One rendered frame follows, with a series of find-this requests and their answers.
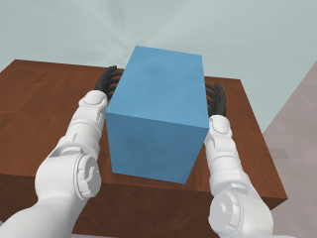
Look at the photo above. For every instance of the left robot upper arm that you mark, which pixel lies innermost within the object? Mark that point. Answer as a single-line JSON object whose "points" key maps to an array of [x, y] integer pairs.
{"points": [[63, 184]]}

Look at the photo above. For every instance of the right robot upper arm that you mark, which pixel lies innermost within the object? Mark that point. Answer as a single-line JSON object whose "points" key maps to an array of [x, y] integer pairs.
{"points": [[237, 215]]}

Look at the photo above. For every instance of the robot right hand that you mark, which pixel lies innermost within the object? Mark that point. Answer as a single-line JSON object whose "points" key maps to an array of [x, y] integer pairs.
{"points": [[218, 105]]}

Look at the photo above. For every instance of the pedestal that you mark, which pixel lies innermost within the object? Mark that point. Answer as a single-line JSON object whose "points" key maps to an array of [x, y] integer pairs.
{"points": [[37, 102]]}

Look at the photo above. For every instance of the robot left forearm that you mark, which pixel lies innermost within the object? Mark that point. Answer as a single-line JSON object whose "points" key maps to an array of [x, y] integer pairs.
{"points": [[85, 128]]}

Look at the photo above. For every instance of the carton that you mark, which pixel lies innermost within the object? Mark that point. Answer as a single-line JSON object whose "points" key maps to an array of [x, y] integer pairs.
{"points": [[157, 119]]}

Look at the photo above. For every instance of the robot right forearm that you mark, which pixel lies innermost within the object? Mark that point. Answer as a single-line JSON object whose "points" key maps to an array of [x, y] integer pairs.
{"points": [[225, 167]]}

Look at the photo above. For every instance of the robot left hand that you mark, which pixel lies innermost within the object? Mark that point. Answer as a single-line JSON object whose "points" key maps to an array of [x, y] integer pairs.
{"points": [[104, 82]]}

